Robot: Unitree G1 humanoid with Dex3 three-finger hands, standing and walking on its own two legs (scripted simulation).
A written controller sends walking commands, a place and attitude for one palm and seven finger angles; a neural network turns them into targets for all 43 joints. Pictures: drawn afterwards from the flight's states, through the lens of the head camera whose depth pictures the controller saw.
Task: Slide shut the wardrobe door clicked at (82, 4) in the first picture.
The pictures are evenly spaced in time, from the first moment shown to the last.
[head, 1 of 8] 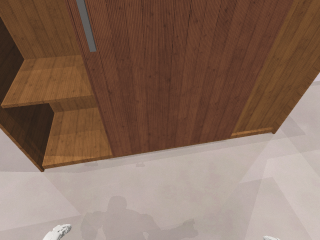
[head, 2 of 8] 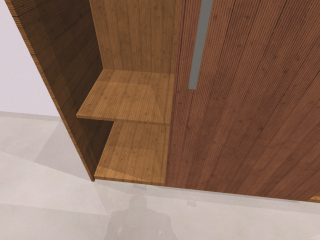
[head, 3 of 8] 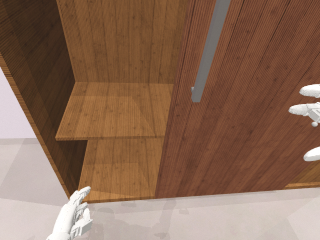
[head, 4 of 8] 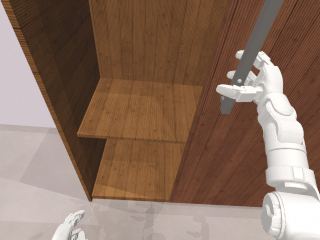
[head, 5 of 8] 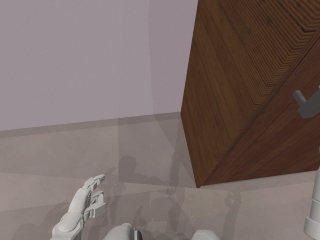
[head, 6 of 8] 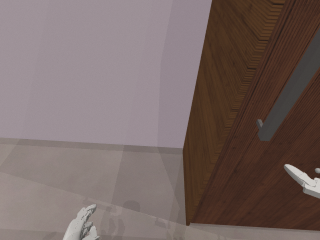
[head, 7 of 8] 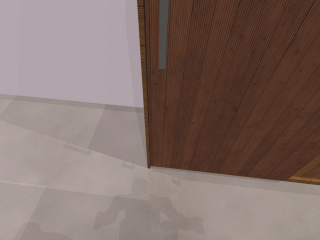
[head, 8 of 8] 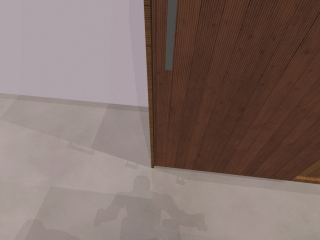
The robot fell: no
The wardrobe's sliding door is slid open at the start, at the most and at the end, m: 0.48 0.48 0.00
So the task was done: yes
